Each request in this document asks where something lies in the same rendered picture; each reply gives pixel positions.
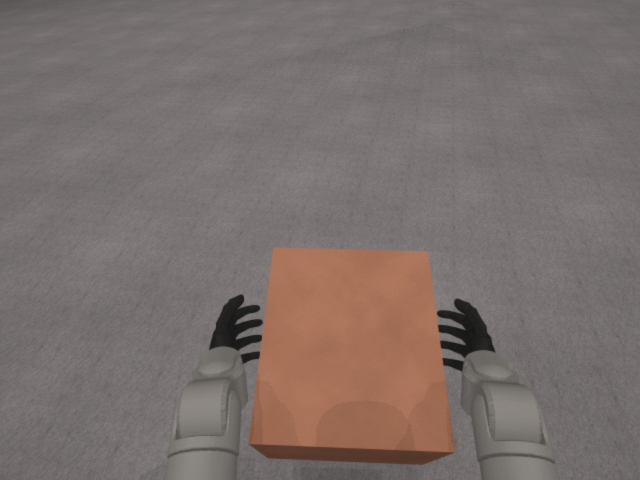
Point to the carton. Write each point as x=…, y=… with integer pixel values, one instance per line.
x=350, y=365

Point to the left robot forearm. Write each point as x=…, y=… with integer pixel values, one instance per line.
x=205, y=434

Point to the robot right hand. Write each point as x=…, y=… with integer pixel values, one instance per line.
x=475, y=336

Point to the right robot forearm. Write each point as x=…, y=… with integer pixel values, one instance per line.
x=511, y=437

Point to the robot left hand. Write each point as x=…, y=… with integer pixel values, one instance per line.
x=226, y=331

